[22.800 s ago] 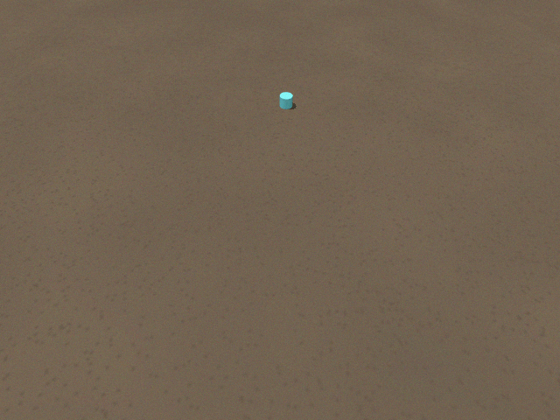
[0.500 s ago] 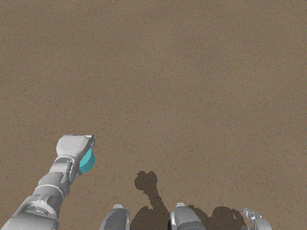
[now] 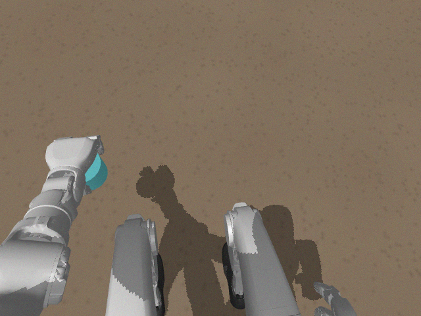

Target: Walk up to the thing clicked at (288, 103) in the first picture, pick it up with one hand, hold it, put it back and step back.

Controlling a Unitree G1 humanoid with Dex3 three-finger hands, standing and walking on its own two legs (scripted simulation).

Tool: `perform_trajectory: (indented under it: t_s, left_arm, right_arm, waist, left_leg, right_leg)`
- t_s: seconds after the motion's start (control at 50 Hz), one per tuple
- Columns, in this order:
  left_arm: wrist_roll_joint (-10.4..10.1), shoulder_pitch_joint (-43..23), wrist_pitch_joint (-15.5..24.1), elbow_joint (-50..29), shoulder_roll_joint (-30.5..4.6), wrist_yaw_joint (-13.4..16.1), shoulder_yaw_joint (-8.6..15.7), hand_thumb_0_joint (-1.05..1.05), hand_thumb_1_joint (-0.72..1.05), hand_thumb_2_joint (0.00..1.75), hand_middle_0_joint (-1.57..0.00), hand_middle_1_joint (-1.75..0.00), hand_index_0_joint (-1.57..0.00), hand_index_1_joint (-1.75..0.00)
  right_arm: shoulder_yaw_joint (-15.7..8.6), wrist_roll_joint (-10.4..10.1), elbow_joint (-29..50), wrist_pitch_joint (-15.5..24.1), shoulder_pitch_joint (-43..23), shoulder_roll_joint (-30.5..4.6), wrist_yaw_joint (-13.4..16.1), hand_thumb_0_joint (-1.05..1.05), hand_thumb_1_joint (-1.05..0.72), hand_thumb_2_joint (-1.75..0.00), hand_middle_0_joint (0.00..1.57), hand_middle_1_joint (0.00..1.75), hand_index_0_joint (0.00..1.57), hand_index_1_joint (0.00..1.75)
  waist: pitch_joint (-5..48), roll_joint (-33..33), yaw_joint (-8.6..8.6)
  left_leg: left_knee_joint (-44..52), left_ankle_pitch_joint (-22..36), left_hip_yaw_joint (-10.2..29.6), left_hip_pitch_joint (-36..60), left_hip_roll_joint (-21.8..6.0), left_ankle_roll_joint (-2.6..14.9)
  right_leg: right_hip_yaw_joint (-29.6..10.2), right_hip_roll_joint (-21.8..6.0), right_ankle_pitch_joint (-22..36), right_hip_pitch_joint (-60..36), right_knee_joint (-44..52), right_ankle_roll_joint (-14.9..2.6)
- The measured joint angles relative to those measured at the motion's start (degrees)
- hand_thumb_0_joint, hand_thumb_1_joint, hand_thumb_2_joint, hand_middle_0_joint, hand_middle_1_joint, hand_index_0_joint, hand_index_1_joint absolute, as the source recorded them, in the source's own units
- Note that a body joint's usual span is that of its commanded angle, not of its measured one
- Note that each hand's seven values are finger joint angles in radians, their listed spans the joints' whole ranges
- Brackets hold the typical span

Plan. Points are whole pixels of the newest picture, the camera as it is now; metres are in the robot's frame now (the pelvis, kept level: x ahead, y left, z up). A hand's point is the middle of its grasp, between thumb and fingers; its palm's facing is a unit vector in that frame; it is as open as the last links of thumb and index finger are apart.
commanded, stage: crouch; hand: left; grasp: from above
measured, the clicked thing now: (84, 169) +0.42 +0.23 -0.18
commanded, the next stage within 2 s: lower in 0.92 s
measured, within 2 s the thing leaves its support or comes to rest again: neither
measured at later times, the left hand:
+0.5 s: hand (94, 174) +0.43 +0.24 -0.27, palm faces -0.46 -0.03 -0.89, open 10.5 cm
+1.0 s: hand (99, 176) +0.44 +0.24 -0.32, palm faces -0.46 -0.03 -0.89, open 10.5 cm
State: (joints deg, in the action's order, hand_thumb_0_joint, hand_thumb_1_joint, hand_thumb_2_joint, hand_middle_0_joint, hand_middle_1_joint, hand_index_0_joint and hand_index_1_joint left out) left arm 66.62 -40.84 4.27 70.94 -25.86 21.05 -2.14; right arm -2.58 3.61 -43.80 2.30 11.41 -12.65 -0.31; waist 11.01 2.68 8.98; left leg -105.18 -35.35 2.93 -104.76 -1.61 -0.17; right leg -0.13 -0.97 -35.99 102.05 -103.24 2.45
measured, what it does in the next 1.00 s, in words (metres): lowers itself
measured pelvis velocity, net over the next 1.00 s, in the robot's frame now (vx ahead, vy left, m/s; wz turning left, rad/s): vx -0.01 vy -0.01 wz -0.05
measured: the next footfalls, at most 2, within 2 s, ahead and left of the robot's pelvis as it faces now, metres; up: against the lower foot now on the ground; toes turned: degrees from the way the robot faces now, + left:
none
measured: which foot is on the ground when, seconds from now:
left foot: down 0.00-1.00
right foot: down 0.00-1.00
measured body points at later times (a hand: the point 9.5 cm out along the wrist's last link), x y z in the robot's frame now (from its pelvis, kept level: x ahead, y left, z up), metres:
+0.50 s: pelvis +0.00 -0.01 -0.10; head +0.22 +0.03 +0.29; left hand +0.45 +0.23 -0.22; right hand +0.06 -0.29 -0.22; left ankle +0.08 +0.12 -0.47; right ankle +0.08 -0.14 -0.47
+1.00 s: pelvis -0.01 -0.01 -0.15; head +0.22 +0.03 +0.23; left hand +0.46 +0.24 -0.27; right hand +0.03 -0.29 -0.27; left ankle +0.08 +0.12 -0.47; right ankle +0.08 -0.14 -0.47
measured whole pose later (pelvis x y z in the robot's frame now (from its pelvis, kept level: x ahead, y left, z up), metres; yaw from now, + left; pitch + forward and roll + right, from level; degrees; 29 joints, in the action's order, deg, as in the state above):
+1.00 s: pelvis -0.01 -0.01 -0.15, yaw -3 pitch +34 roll -5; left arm 71.1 -51.7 9.2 83.5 -35.1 25.6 4.1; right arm -0.2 7.9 -45.7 4.9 8.2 -14.7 -6.9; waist 4.7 0.2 11.7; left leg -133.6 -38.4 7.2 -129.4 -1.3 -1.7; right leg 1.4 0.9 -38.6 126.1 -130.6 2.5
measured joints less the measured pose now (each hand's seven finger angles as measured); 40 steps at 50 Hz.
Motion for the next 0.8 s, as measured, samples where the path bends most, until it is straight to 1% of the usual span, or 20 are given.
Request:
perform_trajectory:
  t_s: [0.1,0.2,0.32,0.42,0.58,0.66,0.8]
  left_arm:
    - [1.8,-0.8,1.7,0.7,-1.1,1.7,1.0,0.00,-0.12,0.69,-0.55,-0.77,-0.60,-0.76]
    - [3.1,-2.8,2.0,2.9,-2.5,3.5,1.9,0.00,-0.12,0.70,-0.55,-0.77,-0.61,-0.75]
    - [3.3,-4.7,1.8,4.5,-4.0,4.3,3.2,0.00,-0.12,0.70,-0.56,-0.76,-0.61,-0.75]
    - [2.9,-6.2,2.1,5.7,-5.1,3.9,4.1,0.00,-0.12,0.70,-0.55,-0.77,-0.60,-0.75]
    - [3.1,-7.2,3.4,6.9,-6.4,3.2,5.1,0.00,-0.11,0.69,-0.55,-0.77,-0.60,-0.76]
    - [3.6,-7.7,4.2,7.7,-7.1,3.4,5.8,0.00,-0.11,0.69,-0.55,-0.77,-0.60,-0.76]
    - [4.4,-8.6,4.7,9.3,-7.9,4.2,6.3,0.00,-0.11,0.69,-0.54,-0.77,-0.59,-0.76]
  right_arm:
    - [0.6,0.7,-0.2,1.1,-1.1,-0.3,-1.1,0.00,-0.90,-0.90,0.20,0.30,0.20,0.30]
    - [0.7,1.6,-0.2,2.0,-2.3,-0.9,-2.4,0.00,-0.90,-0.90,0.20,0.30,0.20,0.30]
    - [0.6,2.5,0.1,2.5,-3.3,-1.8,-3.7,0.00,-0.91,-0.90,0.20,0.30,0.20,0.30]
    - [0.5,3.0,0.1,2.5,-3.8,-2.1,-4.6,0.00,-0.91,-0.90,0.20,0.30,0.20,0.30]
    - [0.8,3.3,-0.5,2.1,-3.5,-2.0,-5.7,0.00,-0.91,-0.90,0.20,0.30,0.20,0.30]
    - [1.0,3.5,-0.9,2.0,-3.2,-1.8,-5.9,0.00,-0.91,-0.90,0.20,0.30,0.20,0.30]
    - [1.5,3.8,-1.6,2.0,-3.0,-1.6,-6.3,0.00,-0.91,-0.90,0.20,0.30,0.20,0.30]
  waist:
    - [-0.1,-0.7,0.32]
    - [-0.6,-1.4,0.82]
    - [-1.7,-1.9,1.07]
    - [-2.8,-2.0,1.28]
    - [-4.4,-2.1,1.57]
    - [-4.9,-2.3,1.78]
    - [-5.4,-2.4,2.24]
  left_leg:
    - [-5.0,-1.1,0.8,-5.2,0.3,-0.34]
    - [-8.9,-2.0,1.6,-9.0,0.4,-0.78]
    - [-13.1,-2.9,2.4,-12.3,0.3,-1.14]
    - [-16.1,-3.4,2.8,-14.6,0.0,-1.28]
    - [-20.5,-3.6,3.3,-18.0,-0.2,-1.44]
    - [-22.5,-3.5,3.6,-19.7,-0.1,-1.47]
    - [-25.4,-3.3,3.8,-22.2,0.1,-1.51]
  right_leg:
    - [0.5,-0.1,-1.3,4.8,-4.9,-0.09]
    - [1.0,0.0,-2.4,8.4,-8.8,-0.29]
    - [1.3,0.4,-3.1,11.7,-12.7,-0.42]
    - [1.5,0.9,-3.3,14.1,-15.6,-0.41]
    - [1.5,1.4,-3.2,17.6,-19.8,-0.33]
    - [1.5,1.6,-3.0,19.3,-21.7,-0.26]
    - [1.4,1.8,-2.9,21.7,-24.6,-0.15]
